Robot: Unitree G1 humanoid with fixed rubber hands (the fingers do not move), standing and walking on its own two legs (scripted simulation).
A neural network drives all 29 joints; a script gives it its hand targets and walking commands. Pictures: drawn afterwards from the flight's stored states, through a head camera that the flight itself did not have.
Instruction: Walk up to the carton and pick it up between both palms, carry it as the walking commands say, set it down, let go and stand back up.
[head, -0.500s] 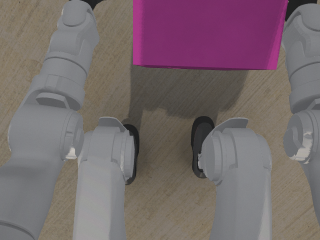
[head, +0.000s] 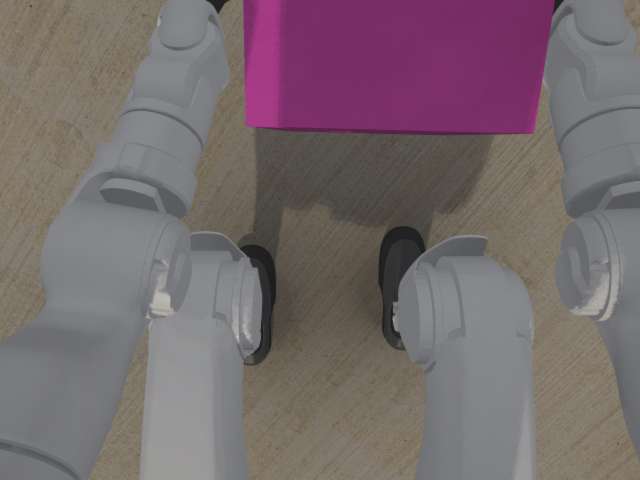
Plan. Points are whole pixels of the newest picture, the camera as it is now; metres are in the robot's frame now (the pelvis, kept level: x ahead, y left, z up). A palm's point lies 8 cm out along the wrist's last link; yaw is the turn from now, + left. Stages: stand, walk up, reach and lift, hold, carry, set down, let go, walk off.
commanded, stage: reach and lift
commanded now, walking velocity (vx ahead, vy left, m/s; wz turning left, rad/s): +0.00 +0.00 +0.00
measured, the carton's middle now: (377, 34) +0.52 -0.07 -0.24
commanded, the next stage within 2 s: none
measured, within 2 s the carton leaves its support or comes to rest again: leaves its support in 0.76 s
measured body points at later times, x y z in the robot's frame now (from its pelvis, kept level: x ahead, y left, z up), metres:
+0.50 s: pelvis +0.00 +0.00 -0.01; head +0.36 -0.02 +0.26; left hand +0.55 +0.11 -0.18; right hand +0.55 -0.22 -0.17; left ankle +0.11 +0.13 -0.35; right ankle +0.13 -0.12 -0.35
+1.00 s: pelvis +0.01 +0.01 +0.00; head +0.35 -0.02 +0.30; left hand +0.56 +0.11 -0.13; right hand +0.55 -0.22 -0.12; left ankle +0.11 +0.13 -0.35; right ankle +0.13 -0.12 -0.35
